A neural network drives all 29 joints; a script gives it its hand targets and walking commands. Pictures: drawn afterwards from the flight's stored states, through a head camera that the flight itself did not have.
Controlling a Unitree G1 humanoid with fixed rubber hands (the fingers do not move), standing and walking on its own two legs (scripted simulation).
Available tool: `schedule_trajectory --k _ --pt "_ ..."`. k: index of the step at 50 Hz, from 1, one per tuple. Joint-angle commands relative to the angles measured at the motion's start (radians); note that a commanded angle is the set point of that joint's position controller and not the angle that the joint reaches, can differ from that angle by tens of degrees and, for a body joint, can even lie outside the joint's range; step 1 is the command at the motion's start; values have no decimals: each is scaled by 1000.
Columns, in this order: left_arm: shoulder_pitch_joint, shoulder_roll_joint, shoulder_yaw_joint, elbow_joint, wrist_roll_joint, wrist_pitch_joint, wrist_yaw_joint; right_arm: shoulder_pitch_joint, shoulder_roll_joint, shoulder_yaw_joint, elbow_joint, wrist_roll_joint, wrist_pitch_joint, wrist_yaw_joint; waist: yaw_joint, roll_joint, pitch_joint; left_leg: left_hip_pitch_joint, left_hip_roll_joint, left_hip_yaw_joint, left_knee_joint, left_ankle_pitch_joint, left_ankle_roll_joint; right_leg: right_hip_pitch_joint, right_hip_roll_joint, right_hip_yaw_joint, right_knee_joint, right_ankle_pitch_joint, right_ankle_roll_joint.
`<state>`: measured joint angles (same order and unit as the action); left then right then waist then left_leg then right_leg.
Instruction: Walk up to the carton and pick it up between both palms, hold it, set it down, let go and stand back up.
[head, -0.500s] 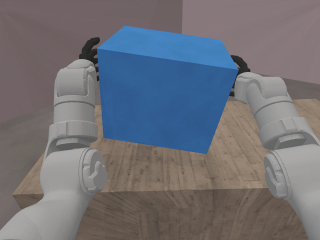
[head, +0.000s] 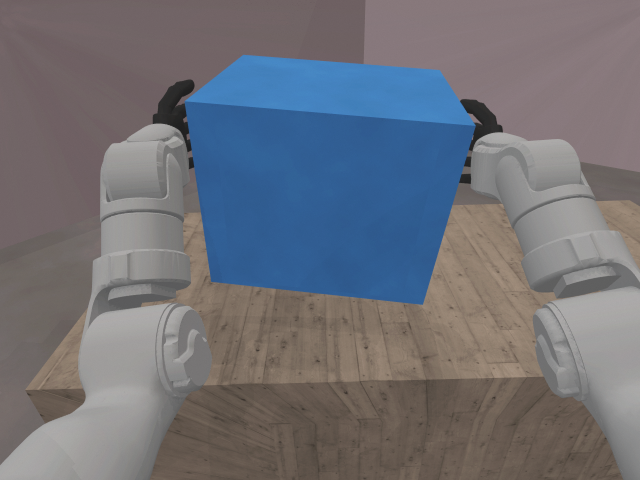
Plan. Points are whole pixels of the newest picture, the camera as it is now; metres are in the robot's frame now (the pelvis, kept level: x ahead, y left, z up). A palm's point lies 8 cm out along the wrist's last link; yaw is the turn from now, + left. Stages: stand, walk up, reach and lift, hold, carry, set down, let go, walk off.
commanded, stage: hold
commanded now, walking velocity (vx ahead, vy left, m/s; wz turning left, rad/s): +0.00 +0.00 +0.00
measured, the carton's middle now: (328, 173) +0.41 -0.01 +0.29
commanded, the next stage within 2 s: none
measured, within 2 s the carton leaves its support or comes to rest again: neither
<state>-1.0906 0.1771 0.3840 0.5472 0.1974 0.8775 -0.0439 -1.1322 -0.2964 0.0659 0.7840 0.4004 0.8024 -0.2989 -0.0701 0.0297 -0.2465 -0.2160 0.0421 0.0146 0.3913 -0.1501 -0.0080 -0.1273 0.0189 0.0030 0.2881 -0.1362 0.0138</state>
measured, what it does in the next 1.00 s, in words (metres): stands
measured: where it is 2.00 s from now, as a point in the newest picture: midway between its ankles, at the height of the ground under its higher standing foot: outside the picture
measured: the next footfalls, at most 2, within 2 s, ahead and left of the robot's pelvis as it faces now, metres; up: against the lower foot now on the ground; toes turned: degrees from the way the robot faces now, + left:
none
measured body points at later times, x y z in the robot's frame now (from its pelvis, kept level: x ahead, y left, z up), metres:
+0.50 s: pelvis +0.01 +0.00 +0.00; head -0.09 +0.01 +0.44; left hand +0.40 +0.17 +0.35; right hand +0.39 -0.19 +0.31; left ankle +0.04 +0.12 -0.75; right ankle +0.01 -0.13 -0.75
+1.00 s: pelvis -0.01 +0.00 +0.00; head -0.11 +0.01 +0.44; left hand +0.37 +0.17 +0.35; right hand +0.36 -0.18 +0.32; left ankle +0.04 +0.12 -0.75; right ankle +0.01 -0.13 -0.75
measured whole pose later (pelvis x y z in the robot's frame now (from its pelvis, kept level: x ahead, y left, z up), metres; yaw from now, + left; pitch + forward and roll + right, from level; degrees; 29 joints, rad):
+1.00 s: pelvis -0.01 +0.00 +0.00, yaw +0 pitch -2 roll -2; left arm -1.08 0.18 0.38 0.53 0.21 0.88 -0.04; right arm -1.13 -0.29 0.07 0.81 0.41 0.77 -0.29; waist -0.07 0.03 -0.25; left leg -0.22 0.04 0.01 0.39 -0.14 -0.01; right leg -0.13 0.02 0.00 0.29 -0.13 0.01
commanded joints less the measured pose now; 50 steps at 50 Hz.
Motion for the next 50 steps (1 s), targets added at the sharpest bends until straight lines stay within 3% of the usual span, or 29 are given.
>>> schedule_trajectory --k 1,2,3,4,5,6,8,10,12,15,19,22,26,27,28,30,31,33,35,36,39,40,42,43,44,46,49,50 --pt "-645 -565 -249 -20 -179 -41 -182 -908 572 34 -288 189 -117 211 32 17 -221 21 -46 -51 -96 61 -40 125 84 58 -56 6 -12" --pt "-666 -566 -231 25 -160 -45 -183 -902 562 7 -212 170 -114 218 33 47 -167 -24 -34 -57 -130 -27 -36 115 85 52 -46 -39 -12" --pt "-696 -567 -240 50 -164 -50 -190 -931 569 -11 -224 148 -122 226 17 34 -143 -69 -24 -66 -146 -102 -25 115 86 54 -40 -60 -11" --pt "-686 -547 -198 83 -138 -50 -190 -945 574 -11 -184 146 -123 234 45 34 -117 -97 -25 -60 -163 -147 -12 111 84 54 -37 -100 -8" --pt "-689 -537 -186 119 -144 -55 -196 -967 581 -34 -180 128 -128 239 35 9 -93 -135 -23 -62 -177 -197 4 115 85 48 -36 -129 -1" --pt "-700 -559 -221 107 -155 -61 -192 -977 576 -29 -197 121 -140 243 22 29 -126 -144 -20 -68 -180 -209 0 138 89 45 -22 -109 -5" --pt "-679 -532 -187 184 -148 -65 -193 -1023 566 -43 -207 97 -151 248 23 -3 -96 -148 -32 -55 -180 -253 18 105 85 47 -50 -167 -2" --pt "-698 -547 -212 135 -161 -85 -183 -1060 586 -27 -271 110 -177 251 38 -4 -174 -139 -23 -68 -175 -229 28 115 93 44 -33 -129 -1" --pt "-692 -548 -211 155 -165 -95 -173 -1027 597 -22 -235 105 -181 250 31 1 -168 -120 -30 -59 -163 -211 29 107 95 41 -44 -124 -4" --pt "-633 -551 -212 138 -159 -93 -166 -1013 603 17 -275 125 -188 238 52 -17 -186 -53 -41 -46 -130 -71 15 104 89 46 -57 -54 -2" --pt "-619 -571 -256 31 -169 -80 -161 -947 593 45 -298 162 -185 229 38 1 -236 3 -42 -45 -102 51 -18 139 91 43 -38 40 1" --pt "-568 -556 -235 49 -164 -64 -162 -944 586 76 -331 177 -171 213 53 -28 -230 59 -55 -32 -72 125 -18 120 87 48 -62 43 3" --pt "-514 -600 -301 -91 -178 -41 -156 -900 567 140 -437 254 -162 193 52 18 -332 150 -55 -37 -15 361 -59 194 100 48 -33 231 -1" --pt "-521 -586 -296 -115 -188 -40 -157 -895 589 146 -464 254 -155 183 55 -11 -351 167 -64 -38 1 400 -54 207 98 49 -37 270 6" --pt "-527 -579 -300 -121 -192 -36 -158 -859 597 143 -446 256 -141 174 36 -5 -339 197 -72 -33 8 414 -58 190 93 46 -35 305 13" --pt "-516 -596 -321 -197 -207 -27 -154 -838 597 187 -514 292 -135 167 54 15 -394 228 -70 -38 33 504 -72 215 100 49 -21 394 6" --pt "-486 -597 -325 -192 -207 -16 -157 -811 570 165 -506 282 -125 162 29 7 -365 220 -69 -44 26 496 -78 205 97 50 -22 383 9" --pt "-517 -593 -332 -221 -199 -10 -164 -761 555 146 -447 271 -103 162 11 38 -339 209 -62 -48 12 458 -87 194 94 58 -23 357 -1" --pt "-507 -572 -301 -170 -165 8 -179 -759 538 130 -385 256 -84 170 26 43 -262 171 -62 -40 -18 366 -84 178 86 57 -31 256 -4" --pt "-536 -564 -301 -161 -178 3 -186 -763 554 120 -378 238 -81 169 14 19 -266 163 -70 -36 -19 342 -79 180 80 58 -36 253 1" --pt "-551 -586 -301 -154 -178 -1 -191 -782 556 102 -353 237 -83 180 14 36 -241 148 -64 -42 -33 308 -78 160 76 61 -40 198 -1" --pt "-583 -592 -304 -161 -191 -12 -187 -830 570 104 -392 244 -95 185 24 25 -290 141 -58 -44 -32 305 -76 164 81 61 -37 183 -4" --pt "-599 -590 -311 -153 -194 -19 -184 -830 566 78 -355 225 -96 192 13 51 -278 120 -53 -48 -45 276 -80 162 80 61 -37 167 -14" --pt "-613 -579 -287 -156 -192 -25 -178 -858 578 94 -370 230 -103 198 44 33 -313 115 -56 -41 -44 267 -69 170 81 62 -38 156 -11" --pt "-605 -572 -276 -120 -182 -23 -183 -859 563 74 -354 217 -100 200 32 28 -272 104 -58 -43 -52 241 -64 153 81 62 -49 131 -14" --pt "-617 -562 -244 -65 -166 -28 -181 -882 574 63 -301 197 -107 206 50 14 -224 65 -53 -40 -73 152 -54 123 75 59 -52 58 -10" --pt "-650 -566 -230 9 -158 -39 -188 -914 566 29 -257 161 -118 227 38 25 -172 -25 -36 -53 -128 -37 -30 123 82 56 -43 -37 -13" --pt "-667 -560 -231 59 -165 -48 -193 -930 565 -13 -227 138 -123 229 17 26 -123 -72 -28 -64 -151 -130 -16 104 79 55 -49 -95 -8"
